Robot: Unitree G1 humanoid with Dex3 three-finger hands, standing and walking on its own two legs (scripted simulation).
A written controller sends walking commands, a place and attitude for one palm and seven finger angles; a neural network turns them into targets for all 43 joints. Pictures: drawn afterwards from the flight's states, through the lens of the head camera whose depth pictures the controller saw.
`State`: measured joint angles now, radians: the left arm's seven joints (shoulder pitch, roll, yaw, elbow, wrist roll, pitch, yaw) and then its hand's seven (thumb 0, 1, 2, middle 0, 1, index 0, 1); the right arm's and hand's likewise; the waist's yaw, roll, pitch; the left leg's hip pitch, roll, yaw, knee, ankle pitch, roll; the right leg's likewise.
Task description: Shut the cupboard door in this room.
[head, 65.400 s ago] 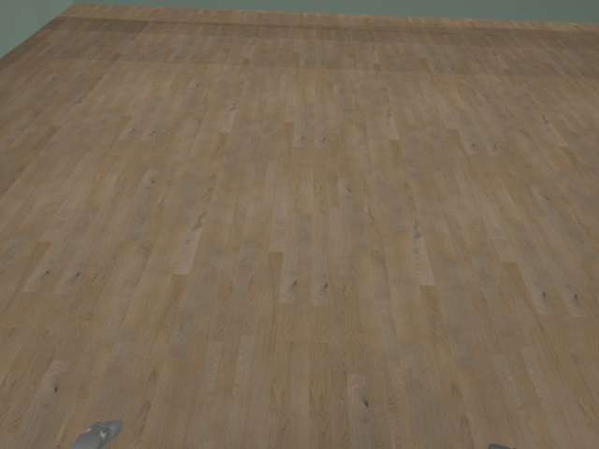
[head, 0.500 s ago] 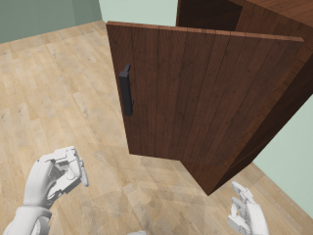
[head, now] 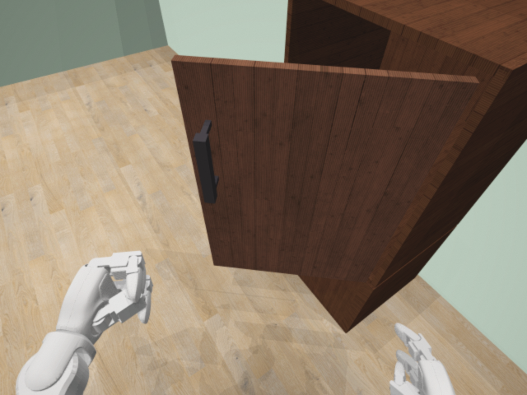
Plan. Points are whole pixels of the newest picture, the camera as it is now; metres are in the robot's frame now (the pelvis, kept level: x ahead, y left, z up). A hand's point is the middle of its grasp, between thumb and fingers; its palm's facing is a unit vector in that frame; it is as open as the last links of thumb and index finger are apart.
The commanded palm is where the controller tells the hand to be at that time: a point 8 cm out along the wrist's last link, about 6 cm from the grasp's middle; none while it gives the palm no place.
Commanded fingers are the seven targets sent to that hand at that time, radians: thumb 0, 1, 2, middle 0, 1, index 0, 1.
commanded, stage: raise the hand and make a fist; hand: left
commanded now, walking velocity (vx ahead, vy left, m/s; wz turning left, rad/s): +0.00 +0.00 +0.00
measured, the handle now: (209, 163) +0.47 +0.13 +0.09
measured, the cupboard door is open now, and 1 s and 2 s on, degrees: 49 49 49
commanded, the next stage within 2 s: bring the fist close to the handle in 0.16 s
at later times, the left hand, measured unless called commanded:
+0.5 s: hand (158, 268) +0.26 +0.16 +0.10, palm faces -0.03 -1.00 -0.04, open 3.1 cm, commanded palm +0.24 +0.21 +0.09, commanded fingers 0.00 0.90 0.90 -1.30 -1.50 -1.30 -1.50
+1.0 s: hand (197, 240) +0.31 +0.12 +0.09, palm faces -0.08 -1.00 -0.01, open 3.1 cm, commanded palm +0.30 +0.18 +0.09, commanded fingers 0.00 0.90 0.90 -1.30 -1.50 -1.30 -1.50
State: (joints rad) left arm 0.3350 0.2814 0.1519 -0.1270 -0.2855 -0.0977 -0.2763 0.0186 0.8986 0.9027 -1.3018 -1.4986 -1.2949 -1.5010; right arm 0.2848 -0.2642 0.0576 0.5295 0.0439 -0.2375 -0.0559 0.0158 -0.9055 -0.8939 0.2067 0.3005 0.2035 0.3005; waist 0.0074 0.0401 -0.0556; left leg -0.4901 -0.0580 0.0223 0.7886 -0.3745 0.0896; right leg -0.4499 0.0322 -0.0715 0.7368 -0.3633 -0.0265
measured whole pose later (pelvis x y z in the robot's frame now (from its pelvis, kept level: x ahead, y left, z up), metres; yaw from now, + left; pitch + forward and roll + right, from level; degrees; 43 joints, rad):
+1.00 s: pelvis +0.01 -0.02 +0.00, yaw +0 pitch +5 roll -1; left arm -0.01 0.22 0.09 0.13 -0.24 -0.14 -0.19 0.02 0.90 0.90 -1.30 -1.50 -1.30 -1.50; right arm 0.25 -0.26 0.04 0.57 0.05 -0.17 -0.04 0.01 -0.91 -0.89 0.21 0.30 0.20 0.30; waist -0.01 0.04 -0.05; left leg -0.49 -0.05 0.02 0.77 -0.38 0.06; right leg -0.46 0.04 -0.07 0.75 -0.38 -0.06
